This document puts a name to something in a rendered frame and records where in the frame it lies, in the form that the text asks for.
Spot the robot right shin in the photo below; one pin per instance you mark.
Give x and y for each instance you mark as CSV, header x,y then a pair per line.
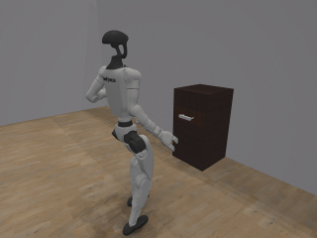
x,y
140,197

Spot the robot left upper arm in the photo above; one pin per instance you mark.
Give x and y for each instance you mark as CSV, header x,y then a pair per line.
x,y
96,86

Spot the robot right foot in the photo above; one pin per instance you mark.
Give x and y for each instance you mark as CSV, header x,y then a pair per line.
x,y
141,221

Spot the cabinet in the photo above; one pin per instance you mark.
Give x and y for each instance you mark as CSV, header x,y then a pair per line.
x,y
204,146

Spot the robot left forearm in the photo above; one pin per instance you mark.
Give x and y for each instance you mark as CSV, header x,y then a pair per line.
x,y
102,94

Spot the robot right hand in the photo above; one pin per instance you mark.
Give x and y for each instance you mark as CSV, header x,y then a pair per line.
x,y
166,139

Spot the robot right forearm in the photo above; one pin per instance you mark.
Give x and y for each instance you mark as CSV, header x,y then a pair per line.
x,y
142,119

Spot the drawer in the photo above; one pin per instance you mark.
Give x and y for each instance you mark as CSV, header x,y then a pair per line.
x,y
198,118

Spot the handle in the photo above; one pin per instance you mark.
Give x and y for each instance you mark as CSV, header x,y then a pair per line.
x,y
184,130
182,116

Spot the robot right upper arm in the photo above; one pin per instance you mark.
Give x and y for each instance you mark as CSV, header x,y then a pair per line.
x,y
132,78

